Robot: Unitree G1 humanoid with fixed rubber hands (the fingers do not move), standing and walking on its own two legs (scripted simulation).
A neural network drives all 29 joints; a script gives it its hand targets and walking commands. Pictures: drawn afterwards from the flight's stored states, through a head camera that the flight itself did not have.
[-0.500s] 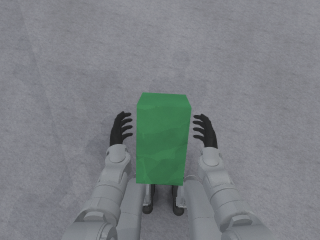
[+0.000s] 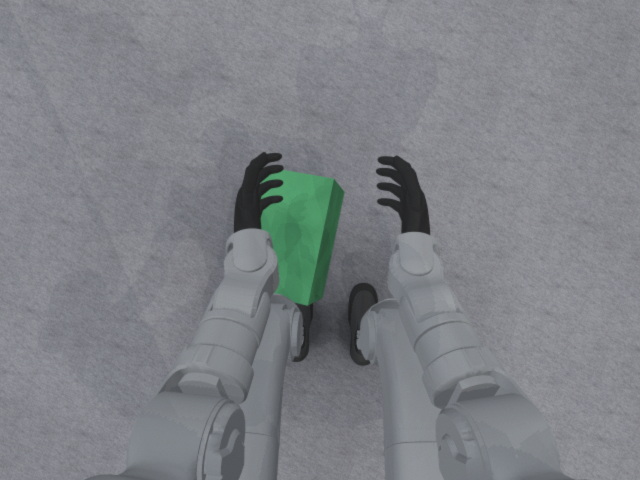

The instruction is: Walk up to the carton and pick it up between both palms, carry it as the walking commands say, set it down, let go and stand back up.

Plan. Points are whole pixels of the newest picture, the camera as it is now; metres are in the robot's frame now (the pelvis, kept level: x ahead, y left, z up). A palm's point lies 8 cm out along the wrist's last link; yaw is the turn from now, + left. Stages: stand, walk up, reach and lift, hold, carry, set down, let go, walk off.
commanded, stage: set down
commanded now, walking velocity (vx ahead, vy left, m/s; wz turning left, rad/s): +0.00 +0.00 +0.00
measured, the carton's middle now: (295, 237) +0.34 +0.09 -0.58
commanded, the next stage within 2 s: none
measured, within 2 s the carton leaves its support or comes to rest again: rests again in 0.12 s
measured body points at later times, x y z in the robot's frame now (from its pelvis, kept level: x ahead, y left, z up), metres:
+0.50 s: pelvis -0.02 +0.00 -0.07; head +0.31 +0.00 +0.23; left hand +0.42 +0.11 -0.25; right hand +0.42 -0.08 -0.25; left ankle +0.09 +0.08 -0.64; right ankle +0.09 -0.08 -0.64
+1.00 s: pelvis -0.02 -0.01 -0.14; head +0.33 +0.00 +0.14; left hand +0.44 +0.10 -0.33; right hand +0.45 -0.08 -0.33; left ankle +0.09 +0.08 -0.64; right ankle +0.09 -0.08 -0.64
